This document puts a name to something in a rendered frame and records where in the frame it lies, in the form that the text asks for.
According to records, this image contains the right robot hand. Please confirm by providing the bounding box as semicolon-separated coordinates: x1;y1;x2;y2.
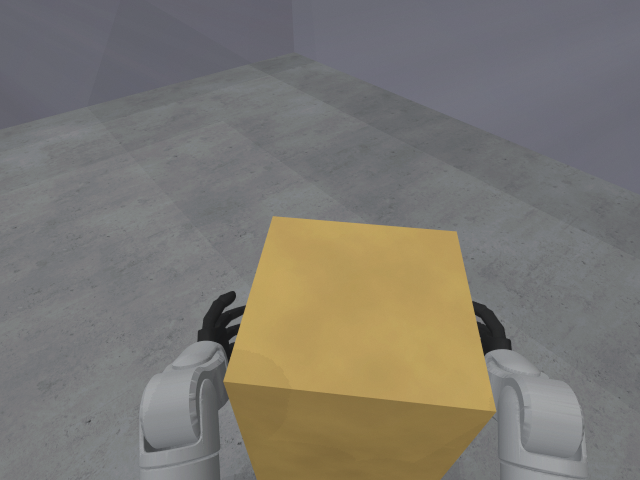
472;301;512;356

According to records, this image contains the left robot hand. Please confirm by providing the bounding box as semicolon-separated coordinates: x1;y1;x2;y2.
197;291;246;363

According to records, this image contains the robot left forearm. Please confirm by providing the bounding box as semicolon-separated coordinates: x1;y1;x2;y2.
139;341;229;480

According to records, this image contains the robot right forearm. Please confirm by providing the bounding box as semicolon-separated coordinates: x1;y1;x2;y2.
484;349;589;480

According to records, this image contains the carton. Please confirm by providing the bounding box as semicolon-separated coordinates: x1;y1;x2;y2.
223;216;496;480

